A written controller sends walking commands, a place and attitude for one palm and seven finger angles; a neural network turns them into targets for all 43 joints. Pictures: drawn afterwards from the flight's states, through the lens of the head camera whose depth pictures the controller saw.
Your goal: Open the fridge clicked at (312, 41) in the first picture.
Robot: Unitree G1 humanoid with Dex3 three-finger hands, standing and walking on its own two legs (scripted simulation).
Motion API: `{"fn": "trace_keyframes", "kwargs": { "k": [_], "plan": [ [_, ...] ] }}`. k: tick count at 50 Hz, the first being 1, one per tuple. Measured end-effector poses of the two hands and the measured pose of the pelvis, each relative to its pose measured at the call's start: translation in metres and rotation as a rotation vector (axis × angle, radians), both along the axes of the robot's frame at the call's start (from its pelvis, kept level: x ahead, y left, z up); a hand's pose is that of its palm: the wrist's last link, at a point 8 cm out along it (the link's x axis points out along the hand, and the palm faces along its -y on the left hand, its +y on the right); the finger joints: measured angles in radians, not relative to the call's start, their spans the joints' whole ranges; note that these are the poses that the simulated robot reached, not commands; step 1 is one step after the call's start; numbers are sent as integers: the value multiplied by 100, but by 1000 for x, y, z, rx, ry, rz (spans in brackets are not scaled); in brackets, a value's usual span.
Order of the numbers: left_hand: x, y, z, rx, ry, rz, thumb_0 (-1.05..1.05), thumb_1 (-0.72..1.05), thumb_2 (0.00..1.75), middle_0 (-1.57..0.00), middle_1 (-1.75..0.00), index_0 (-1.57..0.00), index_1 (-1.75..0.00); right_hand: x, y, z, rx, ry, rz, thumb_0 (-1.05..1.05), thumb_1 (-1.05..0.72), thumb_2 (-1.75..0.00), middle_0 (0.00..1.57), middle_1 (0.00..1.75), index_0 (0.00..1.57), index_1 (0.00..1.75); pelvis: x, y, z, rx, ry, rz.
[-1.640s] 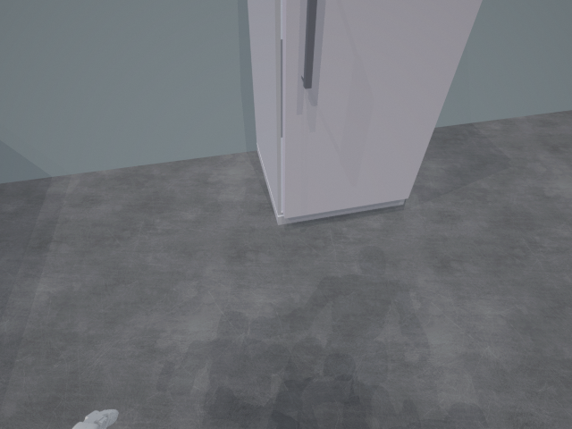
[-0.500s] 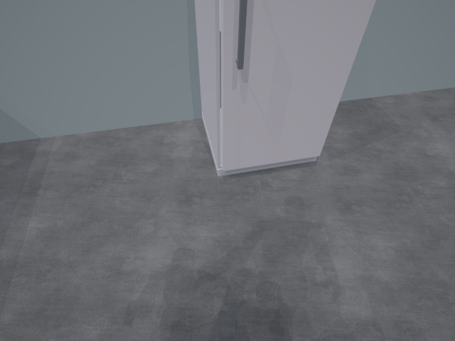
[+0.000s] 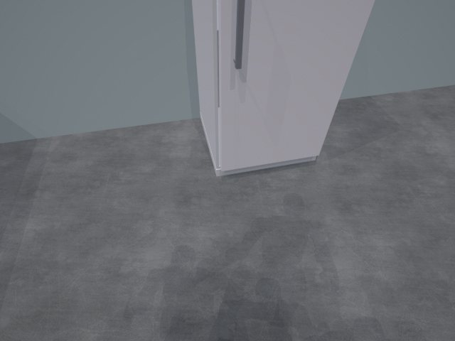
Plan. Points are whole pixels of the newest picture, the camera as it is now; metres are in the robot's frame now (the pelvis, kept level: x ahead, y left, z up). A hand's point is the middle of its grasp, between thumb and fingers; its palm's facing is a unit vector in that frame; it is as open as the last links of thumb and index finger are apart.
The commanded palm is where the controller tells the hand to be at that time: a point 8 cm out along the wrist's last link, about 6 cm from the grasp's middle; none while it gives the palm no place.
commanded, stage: walk to a spot facing it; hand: left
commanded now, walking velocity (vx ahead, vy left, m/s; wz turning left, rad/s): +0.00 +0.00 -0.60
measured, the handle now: (239, 7) +1.09 +0.04 +0.16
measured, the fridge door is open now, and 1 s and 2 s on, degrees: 0 0 0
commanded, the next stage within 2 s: none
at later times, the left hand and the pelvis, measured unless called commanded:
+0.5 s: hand out of the picture +0.03 +0.15 -0.16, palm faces -0.17 -0.96 -0.24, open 7.3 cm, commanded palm none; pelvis -0.01 -0.04 +0.00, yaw -15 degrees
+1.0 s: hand (148, 300) +0.24 +0.20 -0.19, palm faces -0.43 -0.88 -0.18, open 7.4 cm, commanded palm none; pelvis +0.14 +0.02 -0.01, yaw -33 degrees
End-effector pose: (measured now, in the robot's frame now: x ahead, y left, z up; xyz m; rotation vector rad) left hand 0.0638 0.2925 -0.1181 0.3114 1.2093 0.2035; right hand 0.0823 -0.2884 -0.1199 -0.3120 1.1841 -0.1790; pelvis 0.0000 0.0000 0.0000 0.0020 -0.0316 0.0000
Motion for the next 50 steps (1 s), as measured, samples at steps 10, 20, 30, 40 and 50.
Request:
{"fn": "trace_keyframes", "kwargs": {
  "k": [10,20,30,40,50],
  "plan": [
    [-4,-33,-21,-41,74,-62,0,91,90,-20,-30,-20,-30,-33,15,-24,75,-18,-116,0,-90,-90,20,30,20,30,-12,-9,-14,35,-1,-116],
    [-23,-87,-18,-71,93,-93,0,91,90,-20,-30,-21,-30,-85,-2,-44,148,65,-233,0,-90,-90,20,30,20,30,-19,-36,-16,26,8,-201],
    [-15,-97,-6,-104,152,-164,0,90,90,-20,-30,-21,-30,-83,-21,-15,99,-9,-335,0,-90,-90,20,30,20,30,5,-37,2,27,55,-313],
    [43,-69,-20,-123,167,-222,0,90,90,-20,-30,-21,-30,-13,6,3,69,-126,-373,0,-91,-90,19,30,20,30,60,-10,-1,-8,57,-407],
    [193,-45,-41,-139,148,-414,1,91,90,-20,-30,-20,-30,13,64,12,22,-191,-543,0,-90,-90,20,30,20,30,136,22,-7,-39,29,-569]
  ]
}}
